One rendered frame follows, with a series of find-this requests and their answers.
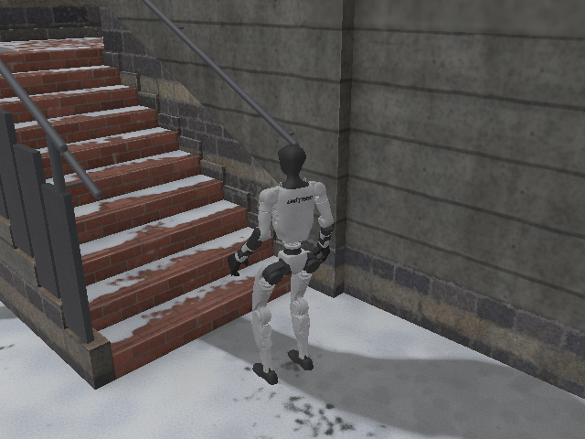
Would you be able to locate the robot left shin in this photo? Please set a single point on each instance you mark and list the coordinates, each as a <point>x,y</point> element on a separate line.
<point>262,335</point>

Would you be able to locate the right robot hand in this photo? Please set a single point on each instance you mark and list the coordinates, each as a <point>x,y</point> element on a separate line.
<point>325,252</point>

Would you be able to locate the robot left upper arm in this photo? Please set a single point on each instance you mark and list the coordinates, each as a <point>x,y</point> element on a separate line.
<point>267,198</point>

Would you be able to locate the left robot hand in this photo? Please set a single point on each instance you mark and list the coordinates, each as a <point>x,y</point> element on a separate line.
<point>234,264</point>

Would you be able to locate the robot right upper arm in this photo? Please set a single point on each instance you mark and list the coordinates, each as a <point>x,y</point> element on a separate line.
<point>320,198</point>

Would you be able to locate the robot left forearm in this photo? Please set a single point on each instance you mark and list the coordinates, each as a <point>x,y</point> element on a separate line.
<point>249,247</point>

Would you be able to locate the robot right forearm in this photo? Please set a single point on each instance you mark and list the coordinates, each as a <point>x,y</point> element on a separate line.
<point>325,235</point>

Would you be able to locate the humanoid robot head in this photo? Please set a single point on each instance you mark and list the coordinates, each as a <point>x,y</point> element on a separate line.
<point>291,159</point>

